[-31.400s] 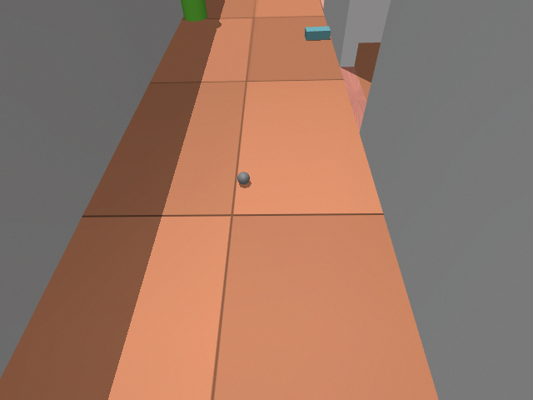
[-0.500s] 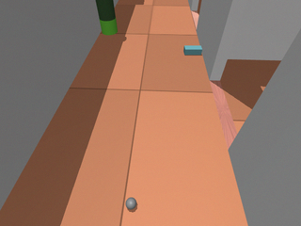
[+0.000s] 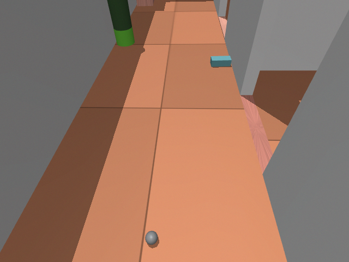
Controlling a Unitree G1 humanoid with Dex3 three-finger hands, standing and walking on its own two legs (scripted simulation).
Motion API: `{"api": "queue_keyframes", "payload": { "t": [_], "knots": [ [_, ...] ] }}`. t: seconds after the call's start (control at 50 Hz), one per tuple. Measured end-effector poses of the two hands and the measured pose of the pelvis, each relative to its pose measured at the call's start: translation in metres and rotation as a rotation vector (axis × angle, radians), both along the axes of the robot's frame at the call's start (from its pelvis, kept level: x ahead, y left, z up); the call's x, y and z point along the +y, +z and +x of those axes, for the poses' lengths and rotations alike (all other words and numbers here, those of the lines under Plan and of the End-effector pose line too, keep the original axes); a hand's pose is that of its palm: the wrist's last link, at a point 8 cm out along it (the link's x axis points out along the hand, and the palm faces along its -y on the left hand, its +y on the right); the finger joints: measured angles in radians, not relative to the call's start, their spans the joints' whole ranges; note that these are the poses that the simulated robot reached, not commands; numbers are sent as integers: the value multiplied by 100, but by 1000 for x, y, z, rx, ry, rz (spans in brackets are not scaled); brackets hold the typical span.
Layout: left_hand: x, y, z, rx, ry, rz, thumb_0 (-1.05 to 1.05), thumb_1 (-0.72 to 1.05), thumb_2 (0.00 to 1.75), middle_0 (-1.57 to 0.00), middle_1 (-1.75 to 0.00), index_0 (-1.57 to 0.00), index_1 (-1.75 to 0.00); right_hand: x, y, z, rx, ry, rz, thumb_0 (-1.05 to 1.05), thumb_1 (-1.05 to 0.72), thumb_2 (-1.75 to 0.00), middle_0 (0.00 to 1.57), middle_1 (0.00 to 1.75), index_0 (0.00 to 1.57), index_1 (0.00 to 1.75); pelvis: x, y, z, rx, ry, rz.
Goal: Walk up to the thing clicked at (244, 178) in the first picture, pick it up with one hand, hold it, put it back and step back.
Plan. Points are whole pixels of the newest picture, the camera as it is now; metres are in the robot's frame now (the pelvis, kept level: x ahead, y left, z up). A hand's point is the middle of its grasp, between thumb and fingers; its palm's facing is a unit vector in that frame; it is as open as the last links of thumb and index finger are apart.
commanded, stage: stand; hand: left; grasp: from above
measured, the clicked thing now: (151, 237) +0.40 +0.18 -0.75
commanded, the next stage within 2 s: step back in 1.40 s
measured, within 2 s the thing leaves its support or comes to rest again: neither
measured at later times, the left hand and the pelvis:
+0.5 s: hand out of the picture +0.08 +0.22 -0.16, palm faces +0.02 -0.95 -0.32, open 7.4 cm; pelvis +0.02 -0.01 +0.00, yaw +0 degrees
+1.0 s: hand out of the picture +0.09 +0.23 -0.15, palm faces +0.02 -0.94 -0.34, open 7.4 cm; pelvis +0.02 -0.01 +0.00, yaw +0 degrees
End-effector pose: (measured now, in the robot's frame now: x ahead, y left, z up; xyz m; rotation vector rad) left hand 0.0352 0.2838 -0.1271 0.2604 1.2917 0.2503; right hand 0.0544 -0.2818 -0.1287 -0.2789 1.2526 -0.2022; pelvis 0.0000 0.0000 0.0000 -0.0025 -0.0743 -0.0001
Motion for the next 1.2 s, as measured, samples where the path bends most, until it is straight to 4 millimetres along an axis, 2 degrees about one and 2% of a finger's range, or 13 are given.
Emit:
{"api": "queue_keyframes", "payload": {
  "t": [0.22,0.48,0.68,0.88,1.2],
  "knots": [
    [-8,1,9,13,-6,-4,1,91,90,-20,-30,-20,-30,-8,-2,0,28,1,5,1,-91,-90,20,30,20,29,-8,1,6,15,-3,-1],
    [-16,3,36,-24,-24,-9,1,91,90,-20,-30,-20,-30,-12,0,18,7,7,6,1,-91,-90,20,30,20,29,-12,2,15,23,-7,-1],
    [-13,6,49,-49,-35,-4,1,91,90,-20,-30,-20,-30,-17,4,27,-7,9,-8,1,-91,-90,20,30,20,29,-13,2,18,29,-7,-1],
    [-7,9,52,-50,-37,9,1,91,90,-20,-30,-20,-30,-21,5,29,-9,14,-14,1,-91,-90,20,30,20,29,-13,2,19,31,-8,2],
    [-7,9,45,-36,-43,10,1,91,90,-20,-30,-20,-30,-22,5,27,-3,18,-6,1,-91,-90,20,30,20,29,-15,3,18,32,-8,3]
  ]
}}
